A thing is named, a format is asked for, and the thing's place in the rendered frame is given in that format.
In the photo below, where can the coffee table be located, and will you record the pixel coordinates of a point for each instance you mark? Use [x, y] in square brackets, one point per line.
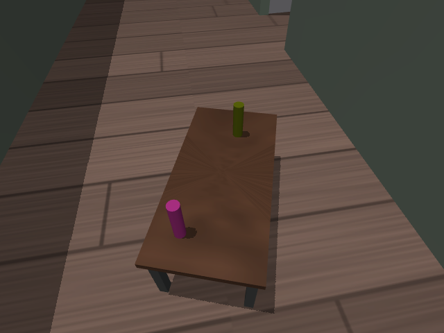
[224, 186]

